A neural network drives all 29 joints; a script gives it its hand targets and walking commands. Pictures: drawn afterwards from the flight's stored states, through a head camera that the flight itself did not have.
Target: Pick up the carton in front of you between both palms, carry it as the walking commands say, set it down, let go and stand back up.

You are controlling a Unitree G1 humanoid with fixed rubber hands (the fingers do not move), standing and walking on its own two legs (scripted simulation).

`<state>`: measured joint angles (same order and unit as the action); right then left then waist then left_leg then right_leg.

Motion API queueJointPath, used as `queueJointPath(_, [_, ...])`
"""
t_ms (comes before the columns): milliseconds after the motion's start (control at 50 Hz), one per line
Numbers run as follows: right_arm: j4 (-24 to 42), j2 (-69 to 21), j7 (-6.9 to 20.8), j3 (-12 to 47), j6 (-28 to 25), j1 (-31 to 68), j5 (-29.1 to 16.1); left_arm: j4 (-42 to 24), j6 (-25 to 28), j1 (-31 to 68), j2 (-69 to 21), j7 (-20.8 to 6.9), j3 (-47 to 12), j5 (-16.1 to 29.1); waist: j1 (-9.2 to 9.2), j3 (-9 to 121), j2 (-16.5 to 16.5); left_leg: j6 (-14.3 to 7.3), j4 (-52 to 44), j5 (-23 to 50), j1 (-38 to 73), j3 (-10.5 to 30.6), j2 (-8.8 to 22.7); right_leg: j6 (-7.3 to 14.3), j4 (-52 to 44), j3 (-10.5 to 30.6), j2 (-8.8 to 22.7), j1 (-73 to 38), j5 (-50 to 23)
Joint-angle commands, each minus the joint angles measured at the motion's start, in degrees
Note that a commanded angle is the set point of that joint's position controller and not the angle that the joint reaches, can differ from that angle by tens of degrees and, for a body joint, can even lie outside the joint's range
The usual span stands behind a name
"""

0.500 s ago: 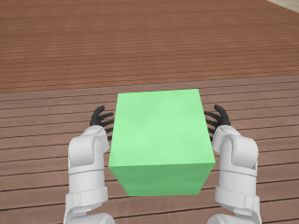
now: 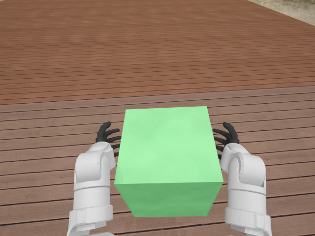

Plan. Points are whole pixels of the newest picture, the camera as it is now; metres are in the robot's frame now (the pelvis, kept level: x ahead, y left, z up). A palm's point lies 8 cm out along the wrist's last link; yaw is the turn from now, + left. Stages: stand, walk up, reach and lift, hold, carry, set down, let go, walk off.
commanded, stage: carry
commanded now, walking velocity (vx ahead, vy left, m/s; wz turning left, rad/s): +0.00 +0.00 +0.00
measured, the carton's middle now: (168, 165) +0.33 -0.01 +0.04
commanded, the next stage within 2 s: none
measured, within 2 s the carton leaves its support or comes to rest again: neither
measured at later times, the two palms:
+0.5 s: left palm (105, 157) +0.29 +0.15 +0.12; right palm (235, 159) +0.29 -0.16 +0.11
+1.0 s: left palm (106, 164) +0.27 +0.14 +0.11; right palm (240, 165) +0.28 -0.17 +0.11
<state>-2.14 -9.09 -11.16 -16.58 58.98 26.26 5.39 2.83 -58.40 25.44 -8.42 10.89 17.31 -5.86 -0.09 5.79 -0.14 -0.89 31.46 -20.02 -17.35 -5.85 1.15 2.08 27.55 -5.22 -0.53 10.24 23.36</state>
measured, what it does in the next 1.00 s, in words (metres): stands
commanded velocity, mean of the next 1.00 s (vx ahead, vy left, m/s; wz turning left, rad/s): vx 0.00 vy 0.00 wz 0.00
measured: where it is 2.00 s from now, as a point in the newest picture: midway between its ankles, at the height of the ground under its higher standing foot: outside the picture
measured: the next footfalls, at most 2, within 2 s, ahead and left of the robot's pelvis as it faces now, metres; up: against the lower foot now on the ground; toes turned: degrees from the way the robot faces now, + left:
none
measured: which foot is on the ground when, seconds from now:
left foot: down 0.00-1.00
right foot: down 0.00-1.00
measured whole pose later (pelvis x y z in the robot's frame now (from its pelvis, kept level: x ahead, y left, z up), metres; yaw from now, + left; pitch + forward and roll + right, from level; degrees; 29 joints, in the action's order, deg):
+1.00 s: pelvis -0.04 -0.01 +0.00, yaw +0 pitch +0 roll +1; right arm -2.1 -8.9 -10.7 -16.6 58.7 26.8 4.8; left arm 1.9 -58.2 25.4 -8.8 10.6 17.5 -5.9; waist -0.3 4.0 -0.7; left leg 0.1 29.4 -15.0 -19.5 -5.0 2.5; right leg 3.7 26.5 -6.1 -2.0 12.8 19.2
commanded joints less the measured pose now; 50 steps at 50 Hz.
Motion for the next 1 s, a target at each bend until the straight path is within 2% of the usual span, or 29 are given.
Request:
queueJointPath(0, [1.22,-42.70,0.08,31.88,-0.98,32.64,-8.92,-3.31,0.44,34.73,-42.94,0.06,-32.30,9.83,0.24,15.81,-0.36,-1.79,-2.83,14.08,8.17,6.75,5.79,1.34,-3.69,6.55,7.92,-2.19,-17.75])
queueJointPath(20, [1.40,-42.96,0.12,31.92,-0.87,32.80,-8.60,-3.42,0.55,34.60,-43.08,0.08,-32.12,9.56,0.19,14.54,0.82,-1.62,-3.47,13.24,7.58,6.81,5.64,1.37,-4.40,6.78,7.93,-1.18,-17.38])
queueJointPath(60, [1.06,-42.62,0.13,31.95,-1.02,33.35,-8.84,-2.71,0.43,34.11,-42.79,0.20,-31.79,8.96,0.33,14.28,0.44,-1.76,-3.40,11.84,6.80,6.89,5.49,1.29,-4.81,6.66,7.69,-1.61,-15.95])
queueJointPath(140, [0.96,-42.72,0.05,31.65,-0.99,32.63,-8.66,-2.63,0.44,33.76,-42.84,0.09,-32.00,9.30,0.28,15.13,1.19,-1.56,-2.83,11.10,6.09,5.75,4.79,1.20,-4.74,7.20,8.47,-2.50,-19.82])
queueJointPath(160, [1.87,-42.93,0.11,31.76,-1.17,33.97,-9.43,-2.77,0.56,34.31,-43.82,0.04,-32.65,9.85,0.13,15.77,0.81,-1.52,-2.53,10.85,7.33,5.56,5.07,1.87,-4.54,7.51,8.36,-2.09,-18.81])
queueJointPath(200, [1.49,-43.24,0.23,32.37,-1.12,33.54,-9.35,-2.73,0.63,34.32,-43.40,-0.08,-32.44,9.71,-0.04,16.14,1.40,-1.65,-2.59,11.01,7.16,5.85,5.20,1.63,-4.30,7.23,8.24,-2.88,-19.18])
queueJointPath(220, [1.48,-42.90,0.21,31.98,-1.15,33.74,-9.08,-3.01,0.64,34.80,-43.52,-0.07,-32.68,9.86,0.01,15.34,0.78,-1.31,-3.11,11.06,6.93,5.68,5.22,1.85,-4.54,7.44,8.42,-1.90,-17.92])
queueJointPath(240, [1.32,-42.85,0.03,32.15,-0.97,32.97,-8.90,-3.34,0.60,34.72,-43.30,-0.08,-32.25,9.58,0.32,14.85,1.66,-1.39,-3.17,10.87,6.95,6.44,5.43,1.75,-5.03,7.16,7.89,-1.08,-16.23])
queueJointPath(280, [0.91,-43.10,0.08,31.71,-1.05,33.22,-8.79,-3.04,0.56,34.56,-43.13,-0.02,-32.47,9.43,0.03,15.42,0.21,-1.52,-2.85,12.53,7.02,6.23,5.81,1.73,-4.32,7.39,8.03,-1.77,-18.68])
queueJointPath(300, [1.62,-43.30,0.13,32.01,-1.10,33.12,-9.02,-3.27,0.49,33.91,-42.98,0.00,-32.27,9.37,0.10,15.37,1.08,-1.57,-2.81,12.29,6.64,6.57,5.60,1.58,-4.64,6.98,8.11,-1.79,-17.99])
queueJointPath(340, [1.03,-42.83,0.14,31.72,-1.03,32.75,-8.68,-3.19,0.54,34.68,-43.19,-0.01,-32.40,9.76,-0.06,15.00,0.44,-1.52,-3.21,11.73,6.39,6.62,5.80,1.83,-4.77,7.37,8.29,-1.60,-17.89])
queueJointPath(380, [1.33,-43.75,0.28,31.88,-1.12,33.17,-8.87,-4.33,0.69,35.61,-43.64,-0.14,-32.82,9.94,-0.01,14.85,-0.11,-1.12,-3.37,10.14,6.82,6.32,5.46,2.04,-5.63,7.80,8.28,-0.51,-14.80])
queueJointPath(420, [1.46,-43.06,0.33,32.10,-1.11,33.92,-9.03,-3.06,0.60,34.70,-43.57,-0.25,-32.61,9.62,0.14,14.82,0.61,-1.12,-3.65,9.38,6.49,6.07,5.42,2.08,-5.65,7.69,8.37,-0.38,-13.73])
queueJointPath(440, [0.75,-43.00,0.34,32.15,-1.01,32.91,-8.87,-3.38,0.65,34.40,-42.73,-0.17,-32.39,9.40,0.06,14.44,0.50,-1.10,-3.29,9.70,6.59,6.36,5.38,2.03,-6.22,8.48,8.62,-0.01,-14.35])
queueJointPath(500, [1.39,-43.24,0.23,32.07,-1.21,33.07,-9.11,-3.91,0.73,35.02,-43.66,-0.15,-33.05,10.14,0.03,15.22,0.93,-1.27,-3.43,12.06,6.71,6.19,5.75,1.86,-5.08,7.05,7.88,-1.02,-15.93])
queueJointPath(560, [1.56,-43.11,0.27,32.22,-1.39,33.48,-8.81,-3.37,0.64,34.38,-43.34,-0.18,-32.73,9.53,0.00,15.67,-1.04,-1.39,-3.09,12.46,6.43,6.36,5.89,1.83,-4.73,7.18,7.81,-1.24,-16.70])
queueJointPath(580, [1.81,-43.35,0.22,32.32,-1.25,32.83,-9.05,-3.61,0.63,34.56,-43.96,-0.26,-32.92,10.25,0.10,16.48,0.82,-1.38,-3.60,10.68,6.76,6.53,5.89,1.91,-5.08,7.14,7.87,-0.90,-15.05])
queueJointPath(600, [1.98,-43.43,0.25,32.81,-1.11,33.44,-9.39,-3.62,0.57,34.04,-43.14,-0.22,-32.45,9.64,0.09,15.44,1.26,-1.29,-2.99,10.82,6.71,6.15,5.68,2.10,-5.43,7.46,8.11,-0.93,-16.19])
queueJointPath(740, [1.97,-43.44,0.52,32.86,-1.29,32.56,-9.26,-4.71,0.85,34.45,-43.20,-0.27,-33.24,9.80,0.04,15.12,0.99,-0.84,-2.59,10.77,5.53,5.72,5.49,1.73,-5.43,8.15,9.10,-1.88,-19.69])
queueJointPath(760, [2.10,-43.20,0.43,32.54,-1.20,32.93,-9.21,-3.16,0.56,33.59,-43.11,-0.21,-32.61,9.34,0.02,15.17,1.93,-0.98,-2.59,10.60,5.85,5.91,5.54,2.04,-6.10,8.05,8.67,-0.98,-18.66])
queueJointPath(800, [1.28,-43.10,0.37,32.53,-1.05,32.73,-9.40,-3.62,0.55,33.82,-42.94,-0.25,-32.57,9.43,0.08,14.59,0.63,-0.86,-2.87,9.69,5.52,6.08,5.56,2.19,-6.28,7.75,8.39,-0.65,-15.82])
queueJointPath(860, [1.81,-42.93,0.46,32.68,-0.94,33.38,-9.62,-3.12,0.58,33.44,-43.26,-0.23,-31.93,9.53,0.20,14.70,2.39,-0.64,-3.26,9.04,5.61,6.00,5.54,1.81,-7.30,8.34,8.60,0.11,-13.42])
queueJointPath(900, [1.33,-43.01,0.41,32.37,-1.05,33.08,-9.21,-3.79,0.58,34.45,-43.26,-0.11,-32.87,9.31,-0.04,14.41,0.16,-0.64,-3.31,8.12,6.32,5.83,5.36,2.55,-8.24,8.68,8.52,1.12,-9.13])
queueJointPath(940, [2.11,-43.49,0.54,32.53,-1.19,34.47,-9.69,-4.57,0.63,35.12,-43.39,-0.26,-33.18,9.59,0.04,13.99,-0.57,-0.66,-3.77,8.80,5.96,5.80,5.27,2.42,-8.44,9.01,9.15,0.82,-9.52])
queueJointPath(960, [1.94,-43.23,0.58,32.35,-1.25,33.48,-9.45,-4.46,0.60,35.16,-43.72,-0.27,-33.46,9.98,-0.06,14.73,-0.64,-0.97,-3.63,10.61,6.41,6.16,5.82,2.51,-7.49,8.63,9.03,0.87,-12.64])
queueJointPath(980, [1.65,-43.12,0.52,32.53,-1.15,33.20,-9.32,-4.03,0.67,34.46,-43.67,-0.29,-33.02,9.92,0.10,14.75,0.58,-0.86,-3.83,9.22,5.87,6.59,5.87,2.15,-7.69,8.34,8.49,0.62,-11.07])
